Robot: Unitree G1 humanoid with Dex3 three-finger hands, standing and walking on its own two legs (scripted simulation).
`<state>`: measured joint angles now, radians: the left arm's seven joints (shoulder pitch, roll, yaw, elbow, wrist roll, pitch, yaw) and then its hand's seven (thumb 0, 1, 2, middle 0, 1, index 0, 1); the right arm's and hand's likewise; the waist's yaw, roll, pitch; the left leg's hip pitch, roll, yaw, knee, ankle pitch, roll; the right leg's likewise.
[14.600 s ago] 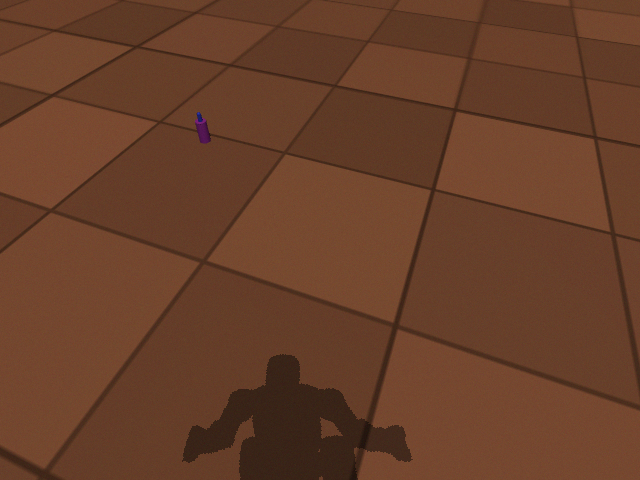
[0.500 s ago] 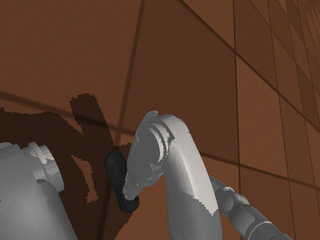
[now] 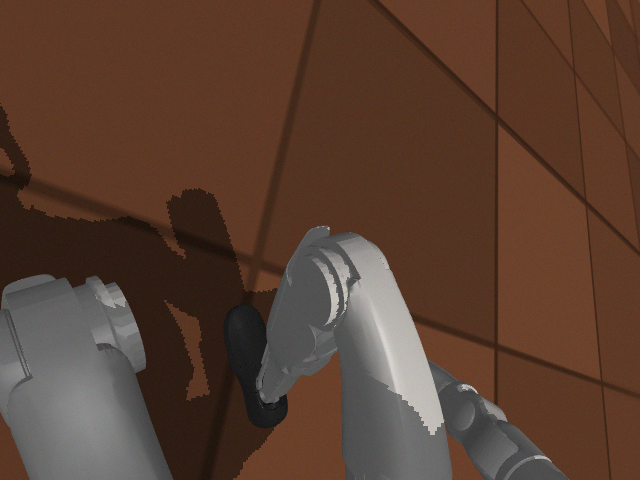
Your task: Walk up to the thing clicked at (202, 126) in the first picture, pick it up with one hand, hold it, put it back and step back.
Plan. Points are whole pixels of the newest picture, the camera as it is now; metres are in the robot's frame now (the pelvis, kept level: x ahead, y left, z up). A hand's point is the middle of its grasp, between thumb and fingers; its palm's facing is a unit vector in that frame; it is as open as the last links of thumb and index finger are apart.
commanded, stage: settle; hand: left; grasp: from the side
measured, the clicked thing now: out of the picture +0.43 +0.33 -0.19
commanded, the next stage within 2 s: lift in 1.66 s
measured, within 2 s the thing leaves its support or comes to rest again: neither
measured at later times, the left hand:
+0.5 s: hand out of the picture +0.41 +0.34 -0.05, palm faces +0.40 -0.92 -0.06, open 6.6 cm
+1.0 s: hand out of the picture +0.43 +0.34 +0.01, palm faces +0.39 -0.92 -0.04, open 6.6 cm
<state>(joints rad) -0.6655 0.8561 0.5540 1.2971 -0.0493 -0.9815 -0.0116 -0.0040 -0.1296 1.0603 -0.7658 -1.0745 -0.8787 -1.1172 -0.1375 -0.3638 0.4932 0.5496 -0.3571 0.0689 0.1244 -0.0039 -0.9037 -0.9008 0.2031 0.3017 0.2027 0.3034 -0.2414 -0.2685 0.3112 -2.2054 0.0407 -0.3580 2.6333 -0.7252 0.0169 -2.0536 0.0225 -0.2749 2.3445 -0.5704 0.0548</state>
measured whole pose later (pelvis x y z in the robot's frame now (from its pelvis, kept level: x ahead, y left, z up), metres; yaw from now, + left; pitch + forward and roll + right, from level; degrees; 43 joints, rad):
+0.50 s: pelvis +0.01 -0.01 +0.03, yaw +5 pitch +24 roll -13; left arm -0.63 0.62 0.45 0.99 -0.09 -0.69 -0.10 0.01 -0.16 1.10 -0.81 -1.05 -1.08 -1.24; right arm 0.03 -0.32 0.23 0.60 -0.18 0.07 0.11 0.00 -0.88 -0.89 0.20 0.30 0.20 0.30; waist -0.16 -0.09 0.06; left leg -2.25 0.03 -0.20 2.49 -0.70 0.03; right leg -2.14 -0.03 -0.16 2.31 -0.61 0.03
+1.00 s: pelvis +0.03 -0.01 +0.05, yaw +9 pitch +31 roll -8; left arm -0.66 0.53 0.51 0.94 -0.12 -0.57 -0.21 0.01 -0.16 1.10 -0.81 -1.04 -1.09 -1.23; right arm 0.10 -0.31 0.10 0.65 -0.09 0.05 0.06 0.00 -0.88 -0.89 0.20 0.30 0.20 0.30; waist -0.15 -0.02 -0.06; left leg -2.22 0.03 -0.13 2.38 -0.72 0.01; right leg -2.16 -0.05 -0.10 2.27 -0.66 0.01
